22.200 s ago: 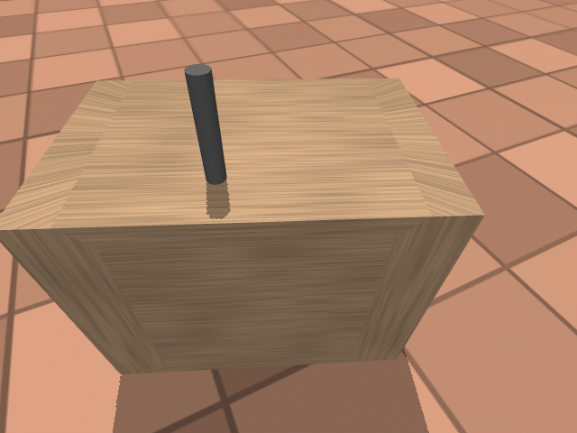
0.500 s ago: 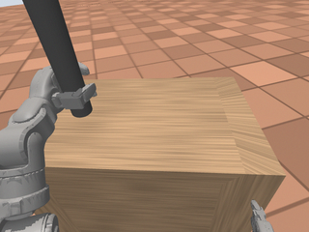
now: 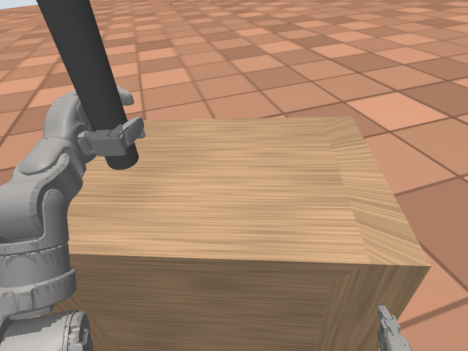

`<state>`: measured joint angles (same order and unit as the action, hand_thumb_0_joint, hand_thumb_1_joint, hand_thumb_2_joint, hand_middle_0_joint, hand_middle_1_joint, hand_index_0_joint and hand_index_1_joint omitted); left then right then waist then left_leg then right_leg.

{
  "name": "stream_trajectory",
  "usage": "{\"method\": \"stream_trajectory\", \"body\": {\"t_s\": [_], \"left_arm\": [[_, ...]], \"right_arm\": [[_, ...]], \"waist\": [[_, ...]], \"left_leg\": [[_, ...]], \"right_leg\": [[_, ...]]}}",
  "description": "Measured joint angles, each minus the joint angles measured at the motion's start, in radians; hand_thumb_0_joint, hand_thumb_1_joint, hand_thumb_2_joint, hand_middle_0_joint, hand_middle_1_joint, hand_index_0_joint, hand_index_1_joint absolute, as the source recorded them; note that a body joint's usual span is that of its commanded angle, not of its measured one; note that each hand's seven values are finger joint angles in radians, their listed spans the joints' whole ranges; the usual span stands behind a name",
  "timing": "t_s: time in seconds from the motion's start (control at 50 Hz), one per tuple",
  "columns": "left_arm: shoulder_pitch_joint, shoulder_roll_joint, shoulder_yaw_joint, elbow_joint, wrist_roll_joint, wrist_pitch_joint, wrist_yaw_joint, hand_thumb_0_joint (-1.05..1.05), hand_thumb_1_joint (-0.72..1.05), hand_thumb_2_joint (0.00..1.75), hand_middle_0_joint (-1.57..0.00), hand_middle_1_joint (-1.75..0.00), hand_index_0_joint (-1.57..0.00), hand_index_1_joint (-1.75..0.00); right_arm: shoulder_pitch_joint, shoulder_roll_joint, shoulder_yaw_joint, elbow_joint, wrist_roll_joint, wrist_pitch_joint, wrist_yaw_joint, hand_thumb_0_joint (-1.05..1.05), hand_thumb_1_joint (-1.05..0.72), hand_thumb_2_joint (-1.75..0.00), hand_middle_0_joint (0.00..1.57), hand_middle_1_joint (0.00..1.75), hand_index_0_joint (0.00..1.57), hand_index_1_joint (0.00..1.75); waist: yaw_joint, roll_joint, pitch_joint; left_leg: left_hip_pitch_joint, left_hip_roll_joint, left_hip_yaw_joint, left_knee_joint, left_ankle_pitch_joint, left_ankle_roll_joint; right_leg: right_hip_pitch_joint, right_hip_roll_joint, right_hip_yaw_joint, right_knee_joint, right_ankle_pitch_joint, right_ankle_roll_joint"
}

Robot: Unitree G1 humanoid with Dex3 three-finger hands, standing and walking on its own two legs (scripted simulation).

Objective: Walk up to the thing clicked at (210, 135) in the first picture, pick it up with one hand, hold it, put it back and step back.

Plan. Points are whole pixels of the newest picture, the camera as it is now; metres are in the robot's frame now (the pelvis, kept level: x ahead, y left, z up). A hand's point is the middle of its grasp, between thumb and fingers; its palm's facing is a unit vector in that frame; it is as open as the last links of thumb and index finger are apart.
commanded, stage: hold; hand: left
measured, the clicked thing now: (96, 87) +0.33 +0.17 +0.36
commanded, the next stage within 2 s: crouch in 0.56 s
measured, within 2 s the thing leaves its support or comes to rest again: neither
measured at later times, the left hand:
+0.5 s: hand (115, 123) +0.33 +0.17 +0.31, palm faces +0.10 -1.00 +0.00, open 6.5 cm
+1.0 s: hand (132, 142) +0.36 +0.17 +0.26, palm faces +0.12 -0.99 +0.05, open 6.5 cm
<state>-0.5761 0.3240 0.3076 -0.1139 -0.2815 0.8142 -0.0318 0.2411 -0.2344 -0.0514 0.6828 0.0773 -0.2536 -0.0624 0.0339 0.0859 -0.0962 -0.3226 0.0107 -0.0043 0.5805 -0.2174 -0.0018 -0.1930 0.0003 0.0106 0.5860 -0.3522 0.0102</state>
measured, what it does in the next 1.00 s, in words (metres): stands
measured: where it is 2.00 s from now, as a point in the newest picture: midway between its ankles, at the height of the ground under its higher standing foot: outside the picture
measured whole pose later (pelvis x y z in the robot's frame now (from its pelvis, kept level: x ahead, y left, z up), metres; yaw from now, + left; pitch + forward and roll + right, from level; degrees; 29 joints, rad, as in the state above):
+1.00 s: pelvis -0.01 +0.00 +0.00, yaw +0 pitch -2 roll +0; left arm -0.66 0.31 0.28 0.19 -0.26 0.73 0.00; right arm 0.21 -0.23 -0.05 0.73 0.06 -0.30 -0.08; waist 0.01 0.06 -0.09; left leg -0.35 0.01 -0.01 0.56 -0.18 0.00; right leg -0.24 0.00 0.01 0.60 -0.33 0.01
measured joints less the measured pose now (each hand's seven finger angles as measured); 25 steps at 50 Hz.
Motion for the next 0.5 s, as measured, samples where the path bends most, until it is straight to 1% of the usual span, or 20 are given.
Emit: {"method": "stream_trajectory", "body": {"t_s": [0.08,0.22,0.38,0.5], "left_arm": [[0.001,-0.003,-0.006,0.002,0.003,0.018,0.007,0.0,-0.07,1.25,-0.93,-1.22,-0.95,-1.23],[0.003,-0.011,-0.016,-0.02,0.002,0.018,0.015,0.0,-0.07,1.25,-0.93,-1.22,-0.95,-1.23],[-0.048,0.008,0.0,0.029,0.005,0.017,0.027,0.0,-0.07,1.25,-0.93,-1.22,-0.95,-1.23],[-0.03,0.015,0.007,0.038,0.005,0.017,0.01,0.0,-0.07,1.25,-0.93,-1.22,-0.95,-1.23]], "right_arm": [[-0.008,0.005,0.003,-0.009,0.001,0.002,0.005,-0.01,0.52,-0.06,0.05,0.05,0.05,0.05],[0.001,0.01,0.005,-0.017,0.003,-0.003,0.009,-0.01,0.52,-0.06,0.05,0.05,0.05,0.05],[0.001,0.005,0.002,0.009,0.003,-0.003,0.004,-0.01,0.52,-0.06,0.05,0.05,0.05,0.05],[0.009,-0.005,0.006,-0.009,0.005,0.001,0.005,-0.01,0.52,-0.06,0.05,0.05,0.05,0.05]], "waist": [[0.0,0.003,0.001],[-0.002,-0.004,0.002],[-0.009,-0.002,-0.001],[-0.007,0.003,-0.001]], "left_leg": [[-0.003,-0.001,-0.001,-0.003,0.005,0.0],[-0.006,-0.002,-0.002,-0.003,0.009,-0.001],[-0.008,0.001,0.001,-0.004,0.013,-0.001],[-0.004,0.002,0.005,-0.009,0.017,0.001]], "right_leg": [[-0.004,-0.001,-0.001,0.001,0.002,0.0],[-0.009,-0.001,-0.002,0.006,0.004,0.0],[-0.013,0.001,0.001,0.004,0.01,0.0],[-0.011,0.001,0.005,0.001,0.014,0.001]]}}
